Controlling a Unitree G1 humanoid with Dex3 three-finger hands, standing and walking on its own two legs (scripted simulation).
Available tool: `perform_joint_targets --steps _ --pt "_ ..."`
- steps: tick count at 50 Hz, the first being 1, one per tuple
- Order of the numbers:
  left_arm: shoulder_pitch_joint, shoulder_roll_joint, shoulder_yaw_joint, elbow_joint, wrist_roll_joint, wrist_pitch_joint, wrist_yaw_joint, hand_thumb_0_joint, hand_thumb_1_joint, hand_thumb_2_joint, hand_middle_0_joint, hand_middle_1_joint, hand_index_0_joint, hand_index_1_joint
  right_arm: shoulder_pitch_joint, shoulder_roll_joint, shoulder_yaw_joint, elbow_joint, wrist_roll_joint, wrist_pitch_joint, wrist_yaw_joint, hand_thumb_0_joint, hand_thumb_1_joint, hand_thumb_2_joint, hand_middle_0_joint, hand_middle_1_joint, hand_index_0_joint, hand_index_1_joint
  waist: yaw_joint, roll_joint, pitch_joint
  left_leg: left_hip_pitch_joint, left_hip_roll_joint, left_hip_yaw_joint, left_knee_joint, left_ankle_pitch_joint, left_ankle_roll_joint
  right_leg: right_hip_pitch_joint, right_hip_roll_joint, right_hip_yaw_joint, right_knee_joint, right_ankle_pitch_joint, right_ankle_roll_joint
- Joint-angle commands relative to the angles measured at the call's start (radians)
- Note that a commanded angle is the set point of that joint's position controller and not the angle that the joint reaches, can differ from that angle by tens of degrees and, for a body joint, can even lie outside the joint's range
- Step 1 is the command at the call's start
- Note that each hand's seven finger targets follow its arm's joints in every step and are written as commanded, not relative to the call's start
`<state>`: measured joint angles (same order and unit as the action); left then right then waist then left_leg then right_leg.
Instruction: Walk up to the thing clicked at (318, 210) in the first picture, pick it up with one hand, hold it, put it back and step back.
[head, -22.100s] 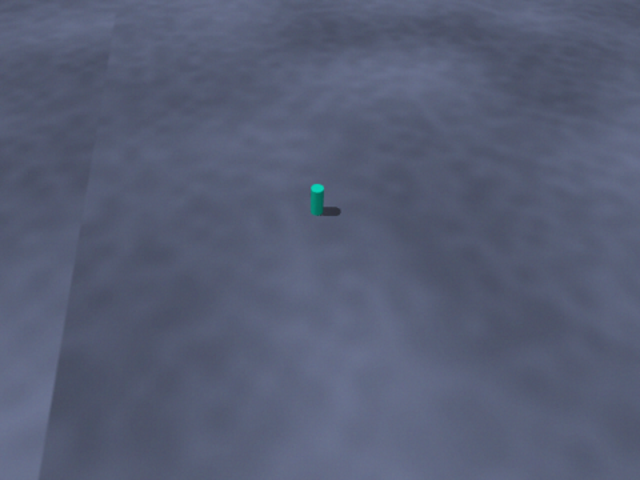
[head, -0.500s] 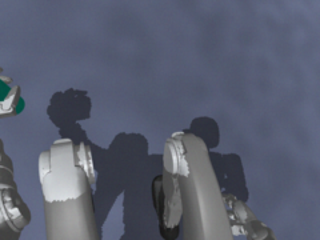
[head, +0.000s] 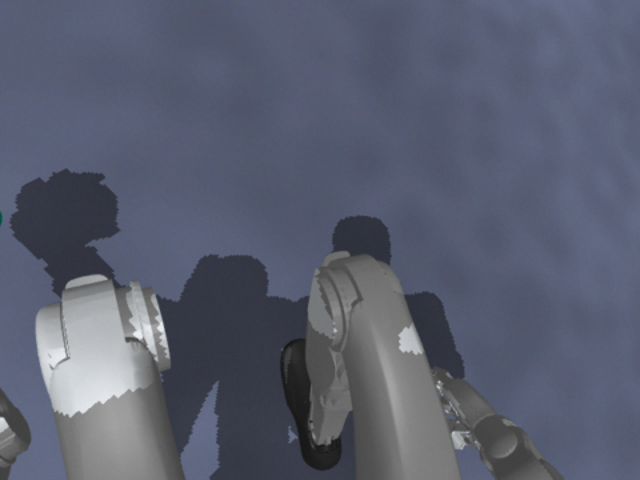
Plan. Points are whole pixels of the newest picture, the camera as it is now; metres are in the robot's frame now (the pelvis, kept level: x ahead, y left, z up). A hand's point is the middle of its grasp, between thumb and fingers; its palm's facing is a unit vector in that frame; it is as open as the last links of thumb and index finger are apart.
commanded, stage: lower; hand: left
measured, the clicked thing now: out of the picture +0.41 +0.34 -0.14
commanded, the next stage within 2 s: loosen in 1.10 s
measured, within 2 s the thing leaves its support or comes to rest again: rests again in 1.02 s
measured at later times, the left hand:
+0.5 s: hand out of the picture +0.42 +0.34 -0.17, palm faces +0.49 -0.87 -0.02, open 7.5 cm
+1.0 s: hand out of the picture +0.43 +0.33 -0.19, palm faces +0.49 -0.87 -0.02, open 7.5 cm
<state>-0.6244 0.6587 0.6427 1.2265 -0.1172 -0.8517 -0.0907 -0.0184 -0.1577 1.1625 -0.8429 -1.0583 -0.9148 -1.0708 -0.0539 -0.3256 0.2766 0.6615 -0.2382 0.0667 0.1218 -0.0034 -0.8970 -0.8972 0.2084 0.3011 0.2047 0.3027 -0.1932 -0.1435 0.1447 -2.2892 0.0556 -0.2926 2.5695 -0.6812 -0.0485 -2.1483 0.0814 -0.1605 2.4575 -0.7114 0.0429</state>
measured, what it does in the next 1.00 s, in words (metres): stands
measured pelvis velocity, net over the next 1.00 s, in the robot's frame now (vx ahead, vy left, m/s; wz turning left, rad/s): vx -0.01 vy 0.02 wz -0.08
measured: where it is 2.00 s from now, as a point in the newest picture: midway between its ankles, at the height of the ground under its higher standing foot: (233, 446)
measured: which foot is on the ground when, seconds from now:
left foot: down 0.00-1.00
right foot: down 0.00-1.00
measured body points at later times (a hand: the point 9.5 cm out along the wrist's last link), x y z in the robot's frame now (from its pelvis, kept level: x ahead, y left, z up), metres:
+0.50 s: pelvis -0.01 +0.01 -0.01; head +0.23 +0.16 +0.34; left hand +0.39 +0.38 -0.16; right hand +0.15 -0.26 -0.06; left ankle +0.08 +0.14 -0.26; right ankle +0.11 -0.12 -0.26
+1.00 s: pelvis -0.01 +0.02 -0.01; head +0.23 +0.18 +0.32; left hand +0.39 +0.38 -0.18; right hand +0.15 -0.24 -0.05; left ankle +0.08 +0.14 -0.26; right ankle +0.11 -0.12 -0.26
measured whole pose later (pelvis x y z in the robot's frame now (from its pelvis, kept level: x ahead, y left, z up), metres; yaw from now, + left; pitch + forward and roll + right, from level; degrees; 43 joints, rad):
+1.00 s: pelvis -0.01 +0.02 -0.01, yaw -4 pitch +12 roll -16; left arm -0.65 0.88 0.66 1.45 -0.09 -1.02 0.00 -0.02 -0.16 1.17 -0.85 -1.05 -0.92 -1.06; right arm -0.19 -0.37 0.50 0.56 -0.35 0.06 0.13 -0.01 -0.90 -0.90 0.21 0.30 0.21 0.30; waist -0.24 -0.28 0.31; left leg -2.24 0.05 -0.41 2.66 -0.70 -0.03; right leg -2.06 0.13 -0.24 2.46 -0.68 0.07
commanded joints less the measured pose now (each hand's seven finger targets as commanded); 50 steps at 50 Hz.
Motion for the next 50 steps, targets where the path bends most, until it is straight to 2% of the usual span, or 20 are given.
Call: perform_joint_targets --steps 1,2,3,8,11,14,15,18,26,27,29,30,37,39,40,44,47,48,49,50 --pt "-0.255 0.304 0.044 -0.179 -0.015 -0.138 0.006 0.0 0.412 1.274 -1.355 -1.426 -1.371 -1.421 0.08 -0.297 -0.064 -0.033 -0.023 -0.01 -0.02 0.0 -0.901 -0.904 0.2 0.3 0.2 0.3 -0.033 0.379 -0.641 0.426 0.027 0.116 -0.236 0.114 0.039 0.325 0.025 -0.085 -0.229 0.212 -0.057" --pt "-0.257 0.311 0.033 -0.16 -0.009 -0.143 0.005 0.0 0.43 1.264 -1.35 -1.415 -1.367 -1.408 0.076 -0.3 -0.055 -0.029 -0.027 -0.009 -0.021 0.0 -0.904 -0.905 0.2 0.3 0.2 0.3 -0.04 0.405 -0.634 0.441 0.029 0.111 -0.239 0.125 0.035 0.324 0.026 -0.09 -0.221 0.219 -0.059" --pt "-0.24 0.318 0.045 -0.145 -0.009 -0.147 0.005 0.0 0.437 1.254 -1.342 -1.407 -1.36 -1.398 0.075 -0.304 -0.052 -0.031 -0.031 -0.01 -0.021 0.0 -0.904 -0.904 0.2 0.3 0.2 0.3 -0.035 0.407 -0.643 0.459 0.03 0.108 -0.235 0.143 0.034 0.324 0.027 -0.091 -0.219 0.233 -0.059" --pt "-0.214 0.345 0.054 -0.097 -0.003 -0.162 0.014 0.0 0.441 1.254 -1.32 -1.388 -1.333 -1.383 0.058 -0.329 -0.022 -0.038 -0.052 -0.003 -0.02 0.0 -0.903 -0.905 0.2 0.3 0.2 0.3 -0.054 0.446 -0.598 0.474 0.036 0.088 -0.234 0.173 0.025 0.33 0.028 -0.112 -0.201 0.259 -0.059" --pt "-0.238 0.359 0.048 -0.102 -0.002 -0.177 0.018 0.0 0.435 1.256 -1.344 -1.406 -1.36 -1.399 0.036 -0.342 -0.011 -0.049 -0.061 -0.003 -0.017 0.0 -0.904 -0.904 0.2 0.3 0.2 0.3 -0.071 0.462 -0.576 0.489 0.04 0.077 -0.237 0.153 0.022 0.309 0.028 -0.124 -0.198 0.243 -0.06" --pt "-0.234 0.375 0.046 -0.089 0.001 -0.186 0.025 0.0 0.407 1.26 -1.334 -1.4 -1.346 -1.397 0.02 -0.346 0.001 -0.052 -0.068 -0.003 -0.018 0.0 -0.904 -0.905 0.2 0.3 0.2 0.3 -0.069 0.452 -0.543 0.464 0.042 0.074 -0.232 0.128 0.022 0.314 0.032 -0.13 -0.199 0.23 -0.059" --pt "-0.228 0.364 0.043 -0.077 -0.004 -0.19 0.024 0.0 0.419 1.262 -1.356 -1.415 -1.372 -1.408 0.019 -0.352 0.007 -0.054 -0.071 -0.003 -0.017 0.0 -0.907 -0.904 0.2 0.3 0.2 0.3 -0.082 0.451 -0.552 0.478 0.043 0.066 -0.231 0.14 0.021 0.319 0.032 -0.138 -0.194 0.241 -0.056" --pt "-0.225 0.391 0.049 -0.064 -0.003 -0.198 0.03 0.0 0.439 1.253 -1.325 -1.388 -1.34 -1.382 0.012 -0.358 0.021 -0.058 -0.078 -0.004 -0.018 0.0 -0.902 -0.904 0.201 0.3 0.2 0.3 -0.085 0.452 -0.555 0.483 0.046 0.063 -0.215 0.165 0.024 0.343 0.035 -0.135 -0.195 0.268 -0.053" --pt "-0.231 0.428 0.04 -0.013 0.007 -0.223 0.046 0.0 0.433 1.257 -1.357 -1.404 -1.372 -1.398 -0.031 -0.375 0.048 -0.076 -0.093 -0.004 -0.018 0.0 -0.9 -0.902 0.201 0.3 0.2 0.3 -0.1 0.449 -0.49 0.448 0.049 0.051 -0.212 0.102 0.024 0.329 0.042 -0.155 -0.193 0.23 -0.052" --pt "-0.238 0.431 0.036 -0.005 0.01 -0.227 0.049 0.0 0.442 1.265 -1.36 -1.406 -1.377 -1.398 -0.033 -0.377 0.054 -0.078 -0.095 -0.004 -0.019 0.0 -0.899 -0.901 0.2 0.3 0.2 0.3 -0.111 0.454 -0.479 0.447 0.05 0.044 -0.22 0.103 0.022 0.331 0.043 -0.164 -0.187 0.229 -0.051" --pt "-0.221 0.429 0.044 0.01 0.007 -0.229 0.057 0.0 0.45 1.261 -1.36 -1.402 -1.377 -1.394 -0.041 -0.378 0.059 -0.084 -0.098 -0.005 -0.017 0.0 -0.898 -0.901 0.201 0.3 0.2 0.3 -0.104 0.441 -0.486 0.459 0.052 0.04 -0.215 0.105 0.023 0.328 0.045 -0.167 -0.191 0.23 -0.05" --pt "-0.243 0.423 0.032 0.012 0.008 -0.234 0.06 0.0 0.454 1.274 -1.349 -1.406 -1.365 -1.4 -0.041 -0.382 0.061 -0.086 -0.1 -0.003 -0.017 0.0 -0.897 -0.901 0.2 0.3 0.2 0.3 -0.119 0.451 -0.47 0.463 0.053 0.036 -0.218 0.105 0.021 0.323 0.044 -0.172 -0.189 0.23 -0.049" --pt "-0.232 0.457 0.036 0.015 0.016 -0.251 0.07 0.0 0.407 1.245 -1.351 -1.385 -1.36 -1.384 -0.064 -0.39 0.076 -0.094 -0.108 -0.002 -0.017 0.0 -0.901 -0.902 0.2 0.3 0.2 0.3 -0.118 0.476 -0.46 0.489 0.061 0.02 -0.222 0.14 0.014 0.326 0.05 -0.184 -0.173 0.256 -0.05" --pt "-0.217 0.442 0.028 0.039 0.017 -0.25 0.074 0.0 0.43 1.243 -1.344 -1.377 -1.355 -1.375 -0.063 -0.393 0.081 -0.092 -0.112 0.0 -0.018 0.0 -0.897 -0.901 0.201 0.3 0.2 0.3 -0.125 0.474 -0.458 0.5 0.063 0.015 -0.217 0.158 0.013 0.333 0.052 -0.187 -0.171 0.271 -0.048" --pt "-0.235 0.437 0.016 0.038 0.017 -0.252 0.076 0.0 0.418 1.248 -1.353 -1.386 -1.364 -1.384 -0.075 -0.391 0.085 -0.1 -0.112 -0.001 -0.016 0.0 -0.898 -0.901 0.2 0.3 0.2 0.3 -0.133 0.463 -0.443 0.479 0.063 0.015 -0.215 0.138 0.015 0.324 0.052 -0.188 -0.174 0.258 -0.049" --pt "-0.242 0.454 0.026 0.044 0.02 -0.258 0.086 0.0 0.412 1.259 -1.357 -1.391 -1.367 -1.39 -0.073 -0.393 0.095 -0.104 -0.118 0.004 -0.017 0.0 -0.901 -0.902 0.2 0.3 0.2 0.3 -0.141 0.458 -0.443 0.483 0.065 0.005 -0.215 0.137 0.016 0.344 0.056 -0.197 -0.177 0.26 -0.045" --pt "-0.246 0.474 0.028 0.042 0.022 -0.267 0.093 0.0 0.435 1.253 -1.346 -1.378 -1.356 -1.377 -0.084 -0.395 0.101 -0.108 -0.121 0.005 -0.017 0.0 -0.898 -0.901 0.2 0.3 0.2 0.3 -0.138 0.466 -0.432 0.477 0.065 0.005 -0.215 0.122 0.017 0.34 0.057 -0.198 -0.178 0.251 -0.045" --pt "-0.229 0.454 0.024 0.058 0.02 -0.267 0.094 0.0 0.45 1.264 -1.343 -1.382 -1.354 -1.381 -0.088 -0.392 0.103 -0.109 -0.123 0.005 -0.017 0.0 -0.896 -0.9 0.2 0.3 0.2 0.3 -0.138 0.458 -0.439 0.487 0.067 0.003 -0.209 0.139 0.017 0.342 0.059 -0.197 -0.176 0.266 -0.043" --pt "-0.227 0.48 0.033 0.065 0.021 -0.268 0.098 0.0 0.438 1.254 -1.35 -1.379 -1.359 -1.379 -0.088 -0.397 0.105 -0.112 -0.122 0.005 -0.018 0.0 -0.895 -0.9 0.2 0.3 0.2 0.3 -0.135 0.46 -0.429 0.471 0.066 0.006 -0.209 0.123 0.018 0.34 0.06 -0.198 -0.179 0.252 -0.046" --pt "-0.232 0.47 0.025 0.063 0.019 -0.268 0.099 0.0 0.416 1.262 -1.344 -1.384 -1.355 -1.384 -0.094 -0.394 0.108 -0.116 -0.125 0.006 -0.018 0.0 -0.895 -0.9 0.2 0.3 0.2 0.3 -0.136 0.448 -0.429 0.467 0.066 0.009 -0.202 0.121 0.021 0.348 0.061 -0.196 -0.185 0.256 -0.043"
